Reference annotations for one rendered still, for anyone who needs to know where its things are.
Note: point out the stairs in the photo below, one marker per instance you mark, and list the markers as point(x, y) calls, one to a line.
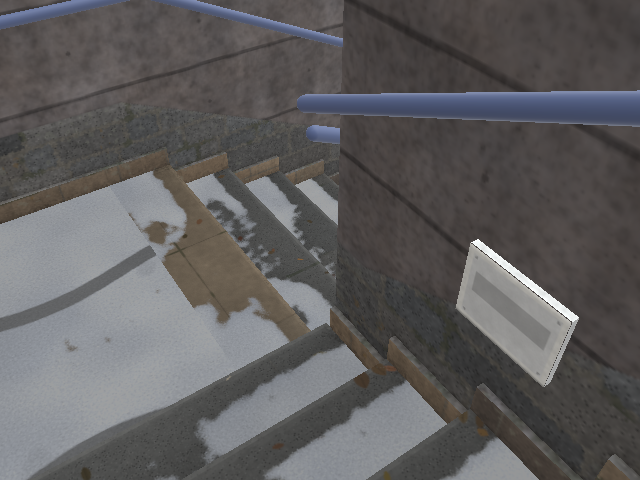
point(288, 231)
point(309, 410)

